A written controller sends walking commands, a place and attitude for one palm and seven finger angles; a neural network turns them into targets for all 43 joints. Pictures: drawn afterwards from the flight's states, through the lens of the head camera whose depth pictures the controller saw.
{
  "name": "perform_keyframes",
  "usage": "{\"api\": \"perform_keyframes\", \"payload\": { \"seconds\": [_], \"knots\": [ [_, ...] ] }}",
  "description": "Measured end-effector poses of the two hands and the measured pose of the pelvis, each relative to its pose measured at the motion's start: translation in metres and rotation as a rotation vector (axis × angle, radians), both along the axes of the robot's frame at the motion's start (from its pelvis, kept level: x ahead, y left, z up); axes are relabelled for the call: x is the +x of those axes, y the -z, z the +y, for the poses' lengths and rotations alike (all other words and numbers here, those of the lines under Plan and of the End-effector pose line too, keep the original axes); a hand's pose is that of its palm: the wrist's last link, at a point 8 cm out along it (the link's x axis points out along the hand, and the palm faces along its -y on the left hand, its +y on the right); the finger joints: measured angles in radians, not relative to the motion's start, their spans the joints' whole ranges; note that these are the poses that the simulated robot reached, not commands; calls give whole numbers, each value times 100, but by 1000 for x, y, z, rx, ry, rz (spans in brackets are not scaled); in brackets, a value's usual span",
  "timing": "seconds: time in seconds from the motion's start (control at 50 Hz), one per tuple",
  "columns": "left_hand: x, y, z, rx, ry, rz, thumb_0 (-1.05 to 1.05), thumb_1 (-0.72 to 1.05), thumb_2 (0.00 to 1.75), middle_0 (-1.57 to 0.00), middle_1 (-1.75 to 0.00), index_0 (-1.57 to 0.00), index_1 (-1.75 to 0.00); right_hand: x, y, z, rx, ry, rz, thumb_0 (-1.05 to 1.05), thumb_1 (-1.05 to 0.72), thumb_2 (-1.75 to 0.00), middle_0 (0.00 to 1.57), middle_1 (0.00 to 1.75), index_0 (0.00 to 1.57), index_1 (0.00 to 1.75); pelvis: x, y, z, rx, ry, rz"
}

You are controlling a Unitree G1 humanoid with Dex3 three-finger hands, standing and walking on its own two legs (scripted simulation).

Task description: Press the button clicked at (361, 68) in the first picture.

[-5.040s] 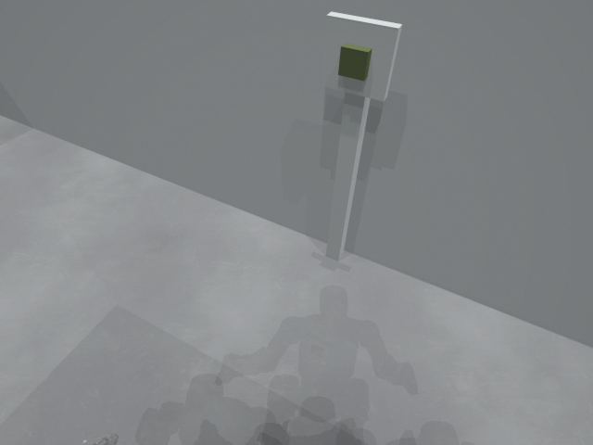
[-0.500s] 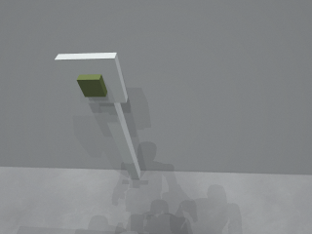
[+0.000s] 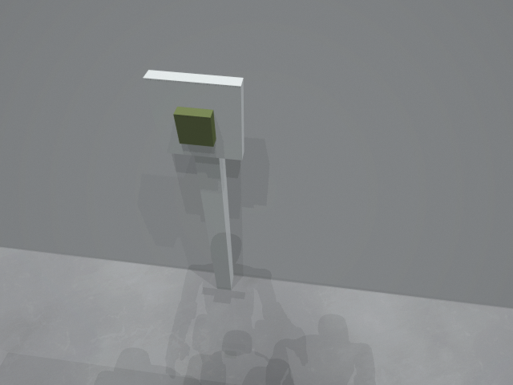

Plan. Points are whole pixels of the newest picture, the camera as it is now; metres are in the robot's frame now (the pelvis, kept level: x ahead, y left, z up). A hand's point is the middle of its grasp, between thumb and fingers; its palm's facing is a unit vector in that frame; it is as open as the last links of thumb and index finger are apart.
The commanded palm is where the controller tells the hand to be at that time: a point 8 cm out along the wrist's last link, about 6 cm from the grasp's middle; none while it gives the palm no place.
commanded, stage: come to a stop and stand still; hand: left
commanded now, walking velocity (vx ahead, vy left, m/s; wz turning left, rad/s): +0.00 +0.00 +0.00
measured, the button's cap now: (196, 126) +0.55 +0.18 +0.09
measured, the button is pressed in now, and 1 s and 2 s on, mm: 0 0 0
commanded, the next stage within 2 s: look again from close up in 0.18 s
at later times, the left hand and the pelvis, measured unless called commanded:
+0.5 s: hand out of the picture +0.01 +0.18 -0.17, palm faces +0.02 -0.98 -0.22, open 7.3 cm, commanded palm none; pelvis +0.00 +0.00 +0.00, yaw +1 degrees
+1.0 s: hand out of the picture +0.01 +0.15 -0.17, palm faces +0.03 -0.98 -0.21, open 7.3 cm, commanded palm none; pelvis +0.01 -0.03 +0.00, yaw +0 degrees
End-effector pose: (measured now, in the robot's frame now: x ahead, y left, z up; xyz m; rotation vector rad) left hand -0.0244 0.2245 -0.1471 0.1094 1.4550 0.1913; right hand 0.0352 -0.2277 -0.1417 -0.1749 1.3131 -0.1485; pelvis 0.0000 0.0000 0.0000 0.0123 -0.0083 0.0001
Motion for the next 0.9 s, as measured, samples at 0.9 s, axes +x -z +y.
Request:
{"api": "perform_keyframes", "payload": {
  "seconds": [0.9],
  "knots": [
    [35,-8,-22,29,51,-69,1,92,90,-20,-30,-20,-30,-26,12,-7,62,2,65,1,-91,-90,20,30,20,30,11,0,-20,2,-5,-9]
  ]
}}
